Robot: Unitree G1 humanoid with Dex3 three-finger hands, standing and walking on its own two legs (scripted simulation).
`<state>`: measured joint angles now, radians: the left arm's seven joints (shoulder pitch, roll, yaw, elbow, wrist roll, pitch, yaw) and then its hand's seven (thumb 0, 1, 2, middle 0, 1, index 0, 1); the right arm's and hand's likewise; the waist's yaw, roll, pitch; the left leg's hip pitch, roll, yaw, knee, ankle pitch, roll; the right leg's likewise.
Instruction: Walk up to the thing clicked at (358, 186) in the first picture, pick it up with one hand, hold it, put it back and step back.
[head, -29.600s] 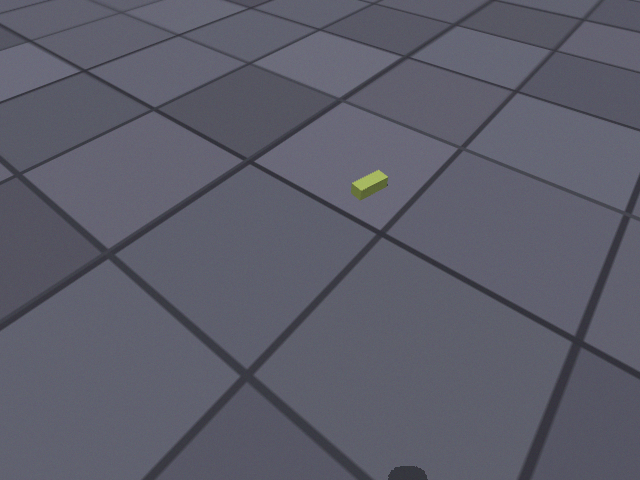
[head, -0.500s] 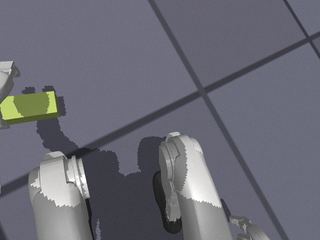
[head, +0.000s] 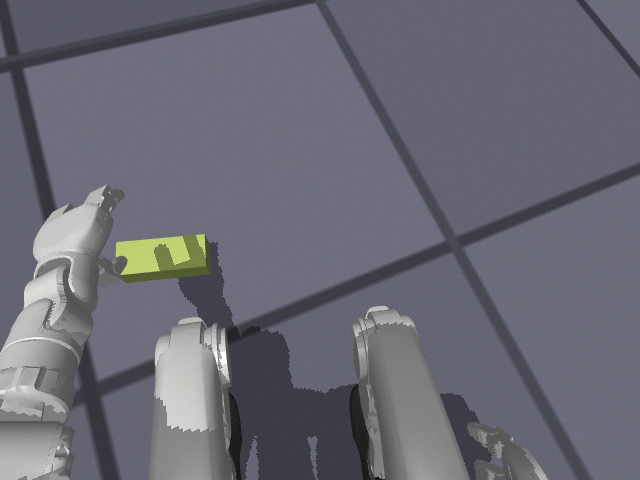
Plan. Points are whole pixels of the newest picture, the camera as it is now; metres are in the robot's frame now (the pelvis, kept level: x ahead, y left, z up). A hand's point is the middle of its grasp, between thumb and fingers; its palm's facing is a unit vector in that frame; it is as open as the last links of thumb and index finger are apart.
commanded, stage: home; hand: left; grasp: from above
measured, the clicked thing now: (165, 258) +0.48 +0.27 -0.39
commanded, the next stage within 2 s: none
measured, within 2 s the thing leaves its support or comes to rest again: neither
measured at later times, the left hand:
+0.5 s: hand (21, 367) +0.26 +0.23 +0.09, palm faces +0.01 -0.92 -0.39, open 7.4 cm
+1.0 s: hand out of the picture +0.22 +0.21 +0.26, palm faces +0.19 -0.96 -0.21, open 7.4 cm
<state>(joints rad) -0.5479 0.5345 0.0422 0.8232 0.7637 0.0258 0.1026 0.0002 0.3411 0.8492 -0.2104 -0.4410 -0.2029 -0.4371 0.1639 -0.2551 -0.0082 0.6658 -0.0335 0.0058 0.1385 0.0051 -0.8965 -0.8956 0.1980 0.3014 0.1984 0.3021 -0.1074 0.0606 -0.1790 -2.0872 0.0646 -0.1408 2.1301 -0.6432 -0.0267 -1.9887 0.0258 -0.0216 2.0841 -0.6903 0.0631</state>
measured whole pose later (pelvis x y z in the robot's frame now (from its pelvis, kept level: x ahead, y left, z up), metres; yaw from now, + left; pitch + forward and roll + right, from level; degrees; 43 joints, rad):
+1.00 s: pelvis +0.08 +0.01 +0.30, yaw +8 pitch +10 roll -3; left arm 0.52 0.22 0.04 -0.16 -0.06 0.48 0.04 0.01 0.91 0.90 -0.20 -0.30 -0.20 -0.30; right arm 0.30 -0.22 0.03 0.51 0.01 -0.21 -0.18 0.01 -0.90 -0.90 0.20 0.30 0.20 0.30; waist -0.05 0.06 -0.19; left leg -0.74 0.06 -0.06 1.02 -0.47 -0.03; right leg -0.64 -0.03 -0.05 0.95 -0.49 0.04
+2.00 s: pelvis +0.08 +0.00 +0.30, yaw +8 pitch +9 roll -3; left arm 0.50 0.23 0.03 -0.13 -0.05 0.46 0.02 0.01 0.91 0.90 -0.20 -0.30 -0.20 -0.29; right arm 0.29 -0.22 0.03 0.55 0.00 -0.26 -0.19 0.01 -0.89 -0.90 0.20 0.30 0.20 0.30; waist -0.04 0.05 -0.15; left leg -0.72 0.06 -0.06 1.01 -0.45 -0.03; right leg -0.62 -0.02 -0.05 0.95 -0.49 0.03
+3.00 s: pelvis +0.08 +0.00 +0.30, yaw +8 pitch +10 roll -2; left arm 0.51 0.23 0.03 -0.14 -0.05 0.46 0.02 0.01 0.91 0.90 -0.20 -0.30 -0.20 -0.29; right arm 0.29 -0.22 0.02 0.53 0.01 -0.24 -0.18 0.01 -0.89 -0.90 0.20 0.30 0.20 0.30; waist -0.04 0.05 -0.16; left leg -0.73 0.06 -0.06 1.02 -0.47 -0.04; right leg -0.64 -0.02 -0.05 0.97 -0.50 0.03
